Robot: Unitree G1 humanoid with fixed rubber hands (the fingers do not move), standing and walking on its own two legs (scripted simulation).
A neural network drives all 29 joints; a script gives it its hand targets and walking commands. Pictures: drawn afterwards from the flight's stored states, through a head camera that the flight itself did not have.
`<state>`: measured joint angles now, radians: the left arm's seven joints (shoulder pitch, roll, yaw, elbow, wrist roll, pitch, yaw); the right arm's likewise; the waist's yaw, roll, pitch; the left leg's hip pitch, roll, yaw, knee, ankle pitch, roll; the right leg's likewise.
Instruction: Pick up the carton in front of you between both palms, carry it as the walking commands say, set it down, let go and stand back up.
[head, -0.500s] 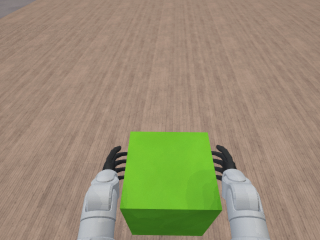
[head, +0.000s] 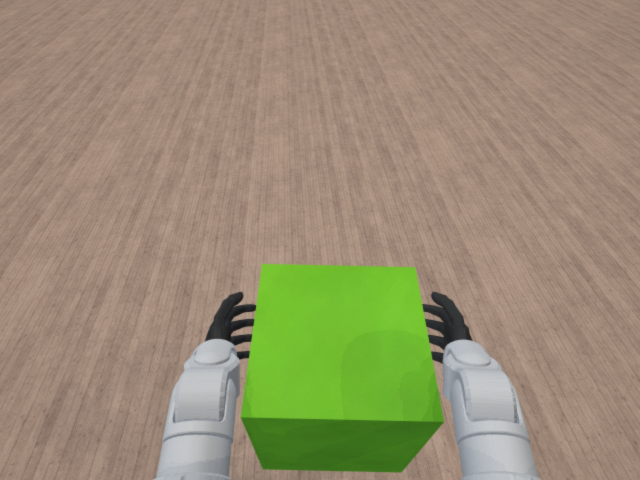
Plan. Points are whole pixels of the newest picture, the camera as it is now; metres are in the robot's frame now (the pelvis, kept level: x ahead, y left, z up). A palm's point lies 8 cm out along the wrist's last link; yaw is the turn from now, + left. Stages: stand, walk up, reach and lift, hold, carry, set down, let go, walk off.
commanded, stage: hold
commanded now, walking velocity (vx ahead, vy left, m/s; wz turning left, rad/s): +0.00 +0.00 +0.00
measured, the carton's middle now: (335, 373) +0.29 -0.01 -0.05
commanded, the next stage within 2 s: set down in 0.24 s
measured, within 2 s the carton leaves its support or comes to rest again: neither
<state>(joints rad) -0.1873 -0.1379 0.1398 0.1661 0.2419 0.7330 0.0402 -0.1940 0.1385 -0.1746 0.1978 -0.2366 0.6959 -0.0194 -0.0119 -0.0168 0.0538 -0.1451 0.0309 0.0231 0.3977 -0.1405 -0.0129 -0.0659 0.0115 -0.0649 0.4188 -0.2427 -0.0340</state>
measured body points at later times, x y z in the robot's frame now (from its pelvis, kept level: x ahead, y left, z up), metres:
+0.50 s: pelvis -0.02 +0.04 -0.01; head -0.05 +0.06 +0.44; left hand +0.31 +0.17 +0.01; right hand +0.30 -0.13 +0.02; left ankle +0.05 +0.13 -0.74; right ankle +0.00 -0.09 -0.74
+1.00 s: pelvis -0.04 +0.03 -0.11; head +0.17 +0.04 +0.29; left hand +0.36 +0.19 -0.20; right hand +0.36 -0.12 -0.19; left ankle +0.05 +0.13 -0.74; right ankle +0.00 -0.09 -0.74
